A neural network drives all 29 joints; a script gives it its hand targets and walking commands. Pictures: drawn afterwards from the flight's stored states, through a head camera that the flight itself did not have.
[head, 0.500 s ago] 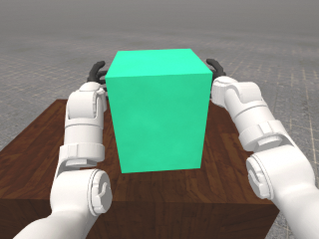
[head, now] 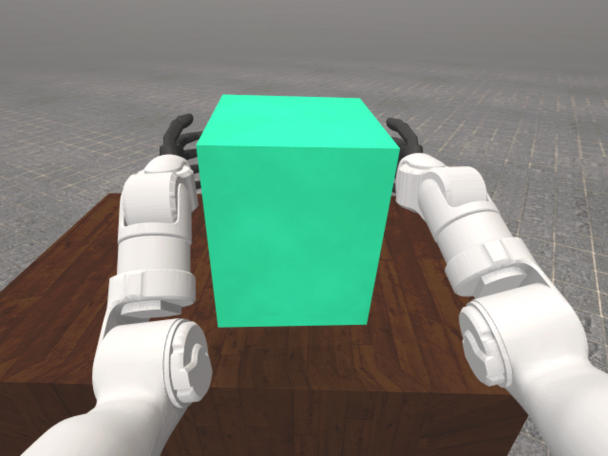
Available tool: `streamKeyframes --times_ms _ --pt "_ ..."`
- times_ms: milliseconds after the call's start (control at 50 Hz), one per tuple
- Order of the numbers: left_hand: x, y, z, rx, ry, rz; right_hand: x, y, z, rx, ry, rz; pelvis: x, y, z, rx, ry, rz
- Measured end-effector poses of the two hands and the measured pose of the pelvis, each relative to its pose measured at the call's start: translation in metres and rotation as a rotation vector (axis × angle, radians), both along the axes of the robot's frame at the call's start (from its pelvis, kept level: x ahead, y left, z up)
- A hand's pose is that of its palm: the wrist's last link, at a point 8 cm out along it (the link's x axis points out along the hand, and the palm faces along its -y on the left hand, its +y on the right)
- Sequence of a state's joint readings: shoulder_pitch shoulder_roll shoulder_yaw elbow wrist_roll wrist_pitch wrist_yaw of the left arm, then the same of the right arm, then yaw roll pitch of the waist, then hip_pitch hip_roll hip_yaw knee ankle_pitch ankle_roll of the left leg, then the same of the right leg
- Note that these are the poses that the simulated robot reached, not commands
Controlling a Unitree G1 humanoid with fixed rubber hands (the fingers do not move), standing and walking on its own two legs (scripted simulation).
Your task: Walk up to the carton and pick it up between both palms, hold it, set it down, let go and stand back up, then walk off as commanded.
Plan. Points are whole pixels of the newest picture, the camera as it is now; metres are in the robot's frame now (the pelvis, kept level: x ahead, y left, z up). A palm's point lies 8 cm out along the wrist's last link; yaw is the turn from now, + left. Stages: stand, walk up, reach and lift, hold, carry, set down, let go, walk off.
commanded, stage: set down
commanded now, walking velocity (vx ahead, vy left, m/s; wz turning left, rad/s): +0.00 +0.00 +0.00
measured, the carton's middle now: (292, 206) +0.39 +0.01 +0.23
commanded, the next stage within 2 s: none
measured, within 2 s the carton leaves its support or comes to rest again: neither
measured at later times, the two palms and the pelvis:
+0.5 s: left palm (177, 211) +0.38 +0.17 +0.23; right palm (382, 203) +0.40 -0.12 +0.22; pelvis +0.01 -0.01 +0.00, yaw +2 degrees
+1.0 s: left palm (191, 216) +0.39 +0.15 +0.22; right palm (388, 204) +0.42 -0.14 +0.21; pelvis +0.01 -0.02 +0.00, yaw +1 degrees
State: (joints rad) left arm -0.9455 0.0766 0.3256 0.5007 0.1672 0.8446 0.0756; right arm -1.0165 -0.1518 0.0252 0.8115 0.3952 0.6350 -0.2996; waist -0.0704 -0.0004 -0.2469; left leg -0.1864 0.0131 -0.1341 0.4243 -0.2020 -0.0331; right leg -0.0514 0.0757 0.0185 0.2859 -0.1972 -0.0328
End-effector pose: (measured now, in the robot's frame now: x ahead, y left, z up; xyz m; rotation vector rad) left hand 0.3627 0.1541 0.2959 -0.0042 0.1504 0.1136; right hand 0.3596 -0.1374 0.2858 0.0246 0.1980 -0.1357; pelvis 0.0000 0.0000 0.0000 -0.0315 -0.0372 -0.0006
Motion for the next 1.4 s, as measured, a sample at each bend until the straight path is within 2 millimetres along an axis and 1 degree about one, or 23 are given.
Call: streamKeyframes --times_ms 140,180,220,280,440,500,540,820,920,1060,1240,1400 --pt "0.013 0.001 0.01 -0.008 -0.066 0.01 0.016 0.002 0.007 0.024 -0.072 0.004 -0.002 -0.002 0.001 0.008 -0.015 -0.001" --pt "0.016 0.003 0.008 0.0 -0.081 0.02 0.021 0.004 0.006 0.025 -0.09 0.012 -0.001 -0.003 0.001 0.008 -0.017 0.0" --pt "0.018 0.006 0.002 0.007 -0.088 0.03 0.027 0.006 0.002 0.015 -0.099 0.022 0.0 -0.004 0.001 0.009 -0.025 0.005" --pt "0.02 0.01 -0.013 0.014 -0.08 0.043 0.033 0.01 -0.01 0.004 -0.094 0.038 0.002 -0.006 0.002 0.01 -0.04 0.016" --pt "0.018 0.015 -0.056 0.01 -0.051 0.073 0.038 0.016 -0.054 -0.028 -0.071 0.073 0.007 -0.013 0.0 0.009 -0.046 0.038" --pt "0.018 0.014 -0.065 0.016 -0.035 0.075 0.039 0.015 -0.067 -0.036 -0.057 0.079 0.008 -0.015 0.0 0.009 -0.039 0.041" --pt "0.018 0.012 -0.067 0.018 -0.03 0.077 0.04 0.013 -0.071 -0.034 -0.054 0.082 0.008 -0.015 0.0 0.009 -0.034 0.04" --pt "0.025 -0.001 -0.058 0.039 -0.031 0.098 0.051 0.001 -0.063 -0.024 -0.063 0.097 0.01 -0.018 0.0 0.018 -0.014 0.014" --pt "0.026 -0.002 -0.067 0.034 -0.005 0.108 0.055 0.0 -0.068 -0.026 -0.038 0.104 0.011 -0.022 0.001 0.024 -0.021 0.012" --pt "0.024 -0.002 -0.081 0.038 0.001 0.12 0.056 0.0 -0.084 -0.033 -0.034 0.119 0.012 -0.027 0.0 0.025 -0.015 0.019" --pt "0.023 -0.005 -0.094 0.022 0.031 0.132 0.058 -0.002 -0.097 -0.022 -0.008 0.128 0.008 -0.032 0.0 0.028 -0.003 0.019" --pt "0.024 -0.009 -0.101 0.022 0.028 0.145 0.061 -0.006 -0.104 -0.019 -0.015 0.136 0.006 -0.035 0.0 0.029 0.013 0.013"
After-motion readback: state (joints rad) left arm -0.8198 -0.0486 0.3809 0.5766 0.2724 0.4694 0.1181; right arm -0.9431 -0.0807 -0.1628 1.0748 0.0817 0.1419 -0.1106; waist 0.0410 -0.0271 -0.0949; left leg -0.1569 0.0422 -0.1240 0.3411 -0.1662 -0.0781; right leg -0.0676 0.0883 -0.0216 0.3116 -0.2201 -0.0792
